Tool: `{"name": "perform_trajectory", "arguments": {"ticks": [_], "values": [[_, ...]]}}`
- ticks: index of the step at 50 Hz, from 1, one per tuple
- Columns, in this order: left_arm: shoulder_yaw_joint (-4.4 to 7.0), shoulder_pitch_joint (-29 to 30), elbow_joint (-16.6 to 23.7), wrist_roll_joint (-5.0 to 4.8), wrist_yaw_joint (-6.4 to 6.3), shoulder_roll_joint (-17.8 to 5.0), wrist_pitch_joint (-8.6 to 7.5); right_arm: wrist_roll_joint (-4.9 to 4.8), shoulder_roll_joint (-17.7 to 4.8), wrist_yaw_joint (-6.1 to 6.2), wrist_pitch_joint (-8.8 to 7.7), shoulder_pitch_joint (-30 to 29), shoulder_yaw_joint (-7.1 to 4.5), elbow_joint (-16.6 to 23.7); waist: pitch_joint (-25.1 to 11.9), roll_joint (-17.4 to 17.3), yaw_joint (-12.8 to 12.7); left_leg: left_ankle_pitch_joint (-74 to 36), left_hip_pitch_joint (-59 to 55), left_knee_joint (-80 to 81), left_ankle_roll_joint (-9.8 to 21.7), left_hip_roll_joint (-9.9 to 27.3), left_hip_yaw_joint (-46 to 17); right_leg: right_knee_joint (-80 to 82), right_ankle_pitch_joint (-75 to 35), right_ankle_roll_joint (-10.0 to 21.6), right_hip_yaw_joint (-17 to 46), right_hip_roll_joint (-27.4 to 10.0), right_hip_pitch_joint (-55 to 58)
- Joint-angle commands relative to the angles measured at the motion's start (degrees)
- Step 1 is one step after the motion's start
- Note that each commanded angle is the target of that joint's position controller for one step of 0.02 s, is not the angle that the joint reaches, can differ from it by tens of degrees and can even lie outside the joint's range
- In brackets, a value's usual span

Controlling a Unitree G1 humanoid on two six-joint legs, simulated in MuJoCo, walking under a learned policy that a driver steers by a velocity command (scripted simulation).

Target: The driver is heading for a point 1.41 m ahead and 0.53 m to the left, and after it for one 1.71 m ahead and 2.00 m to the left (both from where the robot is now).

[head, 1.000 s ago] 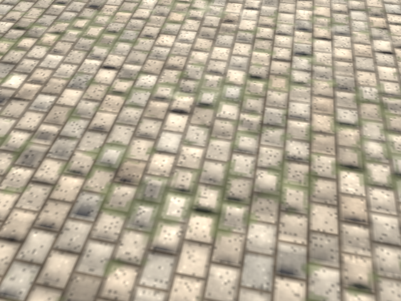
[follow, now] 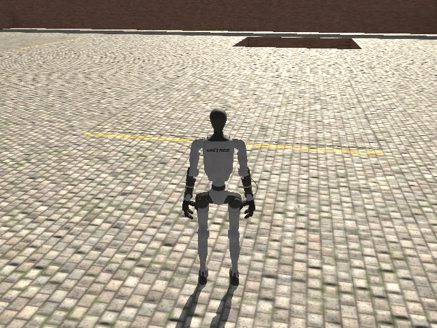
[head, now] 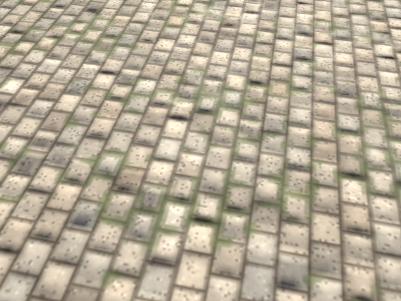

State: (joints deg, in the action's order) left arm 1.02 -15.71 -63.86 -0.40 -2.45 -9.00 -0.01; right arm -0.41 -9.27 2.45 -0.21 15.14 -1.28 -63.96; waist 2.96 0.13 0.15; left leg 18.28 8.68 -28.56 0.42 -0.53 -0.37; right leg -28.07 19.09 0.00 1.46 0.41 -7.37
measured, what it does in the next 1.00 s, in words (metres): walks ahead: right foot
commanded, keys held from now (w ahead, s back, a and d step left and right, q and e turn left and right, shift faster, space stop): no key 0.14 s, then w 0.34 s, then w+q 0.52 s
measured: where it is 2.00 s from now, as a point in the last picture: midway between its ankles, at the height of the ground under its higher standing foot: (162, 253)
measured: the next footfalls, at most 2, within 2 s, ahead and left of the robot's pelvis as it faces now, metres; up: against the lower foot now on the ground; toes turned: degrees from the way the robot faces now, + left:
right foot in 0.76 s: +0.31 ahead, -0.20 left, +0.00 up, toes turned +6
left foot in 1.34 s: +0.49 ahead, +0.15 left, +0.00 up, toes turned +30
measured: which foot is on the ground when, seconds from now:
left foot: down 0.00-0.76, up 0.78-1.00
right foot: down 0.00-0.48, up 0.50-0.74, down 0.76-1.00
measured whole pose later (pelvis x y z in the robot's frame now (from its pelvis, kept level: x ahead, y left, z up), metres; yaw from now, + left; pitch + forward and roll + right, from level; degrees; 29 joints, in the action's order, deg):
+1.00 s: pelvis +0.24 -0.10 +0.01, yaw +14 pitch +0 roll -1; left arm 2.4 -20.6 -58.1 0.6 0.8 -12.3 -7.1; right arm -1.7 -15.7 1.0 -2.9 13.9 -4.0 -47.7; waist -0.8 -2.4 -2.5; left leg 11.1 36.9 -69.6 4.5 3.2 -3.0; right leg -21.7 11.5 1.2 -7.6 -0.7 -10.1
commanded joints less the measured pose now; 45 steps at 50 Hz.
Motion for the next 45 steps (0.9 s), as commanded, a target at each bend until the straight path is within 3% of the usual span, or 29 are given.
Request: {"name": "perform_trajectory", "arguments": {"ticks": [1,7,9,11,12,16,21,23,24,25,26,27,28,29,30,31,32,33,34,36,37,38,39,40,41,42,43,44,45], "values": [[0.58,-4.1,0.3,0.08,-0.14,-4.2,-0.36,0.05,-4.2,0.23,-0.18,3.7,-0.6,0.5,1.8,-0.1,0.0,-14.6,0.7,3.8,0.9,0.7,-0.4,4.1,-14.7,0.9,-0.1,-0.4,-3.6],[0.36,-5.3,-0.2,0.16,-0.2,-3.5,-0.53,0.11,-3.7,0.29,-0.2,4.5,-0.43,0.1,2.7,0.0,0.0,-10.0,2.4,4.5,0.8,0.6,-0.4,4.8,-10.3,0.9,0.0,-0.3,-5.3],[0.57,-7.0,-0.9,-0.23,-0.42,-3.6,-0.39,-0.26,-3.8,0.48,-0.05,6.2,-0.65,-0.6,1.6,0.0,0.0,7.0,3.2,3.5,1.9,-1.1,0.9,3.7,6.1,2.2,-1.3,1.4,-6.0],[0.96,-6.8,0.2,-0.73,-0.66,-4.6,-0.79,-0.78,-4.6,0.66,-0.5,5.8,-0.99,0.3,6.3,-0.1,-0.1,23.1,8.9,3.6,3.9,0.0,-1.2,3.7,22.3,4.4,0.7,0.3,-11.3],[0.9,-7.0,0.7,-1.01,-0.59,-4.3,-1.5,-1.05,-4.3,0.55,-1.23,6.0,-0.92,0.8,8.1,-0.1,-0.1,25.1,10.6,3.7,4.8,1.1,-2.7,3.8,24.4,5.3,2.2,-1.0,-13.0],[0.99,-8.8,1.6,-1.45,0.41,-4.0,-4.29,-1.46,-3.7,-0.5,-4.16,7.9,-0.97,1.7,8.0,0.5,-0.1,21.5,11.3,1.8,6.5,2.9,-5.7,2.7,21.6,7.3,5.9,-3.2,-13.9],[0.8,-10.0,3.2,-2.14,1.5,-3.8,-6.66,-2.12,-3.8,-1.6,-6.71,11.0,-0.87,2.7,7.1,-0.1,0.5,17.4,10.1,-0.1,9.1,3.2,-8.5,-0.9,16.9,9.3,7.4,-2.9,-14.6],[0.41,-7.8,5.3,-2.04,2.13,-2.7,-7.97,-2.33,-5.7,-2.03,-7.79,16.6,-1.35,2.0,5.5,-3.8,2.4,10.5,3.1,0.2,12.0,5.6,-14.6,-10.6,7.5,8.7,3.9,-0.2,-21.7],[-0.04,-3.3,7.6,-1.79,2.79,-1.4,-8.78,-2.17,-9.0,-2.3,-8.44,23.3,-2.39,0.6,3.3,-9.0,5.3,3.2,-7.9,4.3,15.9,11.2,-24.9,-23.0,-4.7,6.6,-1.2,2.8,-31.5],[0.03,4.3,10.5,-1.51,3.15,-3.0,-9.69,-1.01,-10.3,-2.79,-8.65,31.4,-2.87,-1.0,1.4,-12.9,10.6,-5.0,-19.1,10.9,21.6,19.4,-39.8,-39.4,-0.2,5.1,-2.2,3.2,-44.8],[0.34,8.5,12.7,-1.71,3.48,-4.5,-10.12,0.1,-9.5,-2.68,-8.69,30.4,-2.25,-0.8,1.9,-12.5,9.8,-11.6,-24.2,11.2,22.9,24.2,-46.0,-49.9,14.3,5.4,2.1,0.8,-56.0],[0.31,12.0,15.2,-2.17,3.69,-4.9,-10.33,0.31,-8.3,-2.34,-8.49,27.2,-1.54,-0.1,3.0,-9.1,8.0,-14.9,-26.4,9.1,20.9,24.0,-43.4,-57.1,16.5,5.3,4.5,-2.3,-62.8],[0.03,13.2,16.9,-2.46,3.82,-4.7,-10.25,0.08,-7.3,-1.85,-7.86,25.2,-0.99,0.4,2.9,-6.7,6.5,-15.7,-25.8,9.4,18.4,23.4,-38.9,-58.7,16.0,4.8,5.6,-4.5,-65.8],[-0.2,12.0,17.8,-2.25,3.87,-4.1,-9.89,-0.51,-6.2,-1.22,-6.96,21.1,-0.33,1.4,5.0,-4.1,3.6,-14.3,-19.8,11.7,14.7,21.9,-33.3,-53.7,13.1,4.4,6.3,-7.3,-63.9],[-0.3,9.8,17.9,-1.49,3.85,-4.2,-9.41,-0.79,-5.1,-0.68,-6.01,15.5,0.19,3.5,5.7,-2.9,0.9,-10.6,-11.0,14.9,11.3,18.4,-27.1,-44.7,8.5,3.6,5.5,-8.9,-55.9],[-0.64,8.4,18.1,-0.97,4.05,-4.2,-9.02,-0.84,-6.2,-0.14,-5.11,8.7,0.09,6.6,6.3,-2.2,-1.4,-6.0,2.2,18.5,8.7,13.9,-20.1,-30.4,1.7,2.3,3.2,-8.3,-41.6],[-0.7,7.0,17.3,-0.22,4.39,-4.2,-8.7,-1.0,-9.4,0.14,-4.69,5.6,-0.74,8.3,4.3,-2.7,-2.1,-4.6,15.0,19.5,6.6,7.5,-12.0,-18.7,-9.2,0.9,-0.9,-5.0,-21.6],[0.07,6.2,16.8,-0.45,4.36,-5.5,-8.09,-0.78,-12.6,0.25,-4.84,8.5,-1.67,8.2,1.8,-5.9,-1.6,-2.6,19.4,21.6,6.9,7.1,-11.1,-17.0,-14.9,-1.5,-3.7,-1.5,-9.5],[1.13,4.0,16.4,-1.24,3.87,-7.8,-7.17,-0.81,-14.2,0.3,-5.03,9.4,-2.04,8.0,1.3,-8.0,-3.5,-1.1,18.9,21.4,6.8,8.0,-11.6,-15.9,-15.0,-2.8,-3.6,-0.6,-5.0],[3.02,-0.9,15.5,-2.08,2.48,-11.5,-5.96,-1.21,-12.9,0.27,-5.14,9.1,-1.91,8.3,0.7,-9.0,-7.6,-7.0,14.1,13.1,5.1,7.4,-11.4,-11.8,-10.3,-3.0,-3.6,0.4,-1.0],[4.2,-5.7,14.4,-2.16,1.98,-13.2,-5.9,-1.05,-11.4,0.1,-4.96,8.8,-1.65,8.7,-1.7,-7.1,-10.7,-14.7,12.9,3.0,3.4,5.9,-10.3,-9.8,-9.0,-2.2,-4.1,0.6,3.6],[5.16,-13.4,12.6,-1.75,1.82,-15.3,-6.0,-0.09,-8.6,-0.02,-4.81,8.1,-1.01,10.1,-6.6,-1.7,-14.4,-15.8,17.3,-13.5,0.9,2.9,-8.0,-8.9,-7.0,-0.9,-0.2,-3.3,12.8],[4.88,-17.5,11.7,-0.58,2.23,-19.6,-5.99,2.4,-1.2,-0.12,-5.13,10.9,0.66,12.1,-10.1,19.6,-10.7,14.6,24.2,-37.7,-0.1,-2.4,-5.8,-2.3,1.1,1.3,17.7,-15.4,14.9],[4.28,-16.8,11.7,1.69,3.44,-20.1,-7.13,-2.2,2.4,-0.04,-6.25,22.5,0.59,12.6,-15.5,33.8,-4.1,15.9,31.5,-54.0,1.6,-6.7,-12.4,19.5,10.9,10.2,53.8,-26.1,16.1],[3.24,-8.7,12.8,0.25,4.66,-15.7,-7.91,-4.12,-1.7,-0.14,-6.25,20.0,0.02,12.5,-7.4,20.9,-1.3,9.4,35.8,-59.4,2.6,-2.3,-11.4,21.8,19.5,10.3,52.6,-26.5,9.2],[2.73,-2.6,13.3,-0.52,5.05,-12.5,-7.84,-3.29,-2.5,-0.51,-5.78,13.2,0.05,14.2,-2.2,12.4,-1.4,2.4,36.8,-58.7,4.1,1.8,-8.0,19.2,18.3,8.9,39.4,-24.7,1.7],[2.56,2.7,13.7,0.25,4.98,-11.7,-7.62,-2.26,-3.9,-0.38,-4.96,9.7,-0.52,14.5,-1.1,5.4,-0.2,-3.2,32.4,-55.5,4.4,5.0,-7.1,17.6,9.5,7.4,28.1,-21.3,-5.2],[2.43,4.2,13.0,1.22,4.71,-10.3,-7.49,-1.6,-5.7,-0.56,-4.17,9.3,-1.55,14.5,-1.8,5.3,0.8,-5.3,29.0,-50.6,4.6,6.6,-7.7,16.7,4.0,6.6,19.4,-18.0,-8.1],[2.12,4.0,11.8,1.49,4.28,-8.8,-7.49,-1.74,-6.8,-1.06,-3.35,9.6,-2.29,14.6,-2.0,8.0,1.6,-5.7,26.3,-47.1,4.6,7.4,-7.8,17.2,0.4,6.2,13.7,-16.2,-8.6]]}}
Keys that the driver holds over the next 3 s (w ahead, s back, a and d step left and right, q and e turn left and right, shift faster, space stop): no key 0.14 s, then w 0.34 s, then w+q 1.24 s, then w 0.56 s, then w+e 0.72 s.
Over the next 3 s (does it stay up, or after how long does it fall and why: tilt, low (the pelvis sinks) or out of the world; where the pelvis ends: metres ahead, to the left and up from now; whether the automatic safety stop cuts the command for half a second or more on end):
stays up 1.08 0.50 -0.02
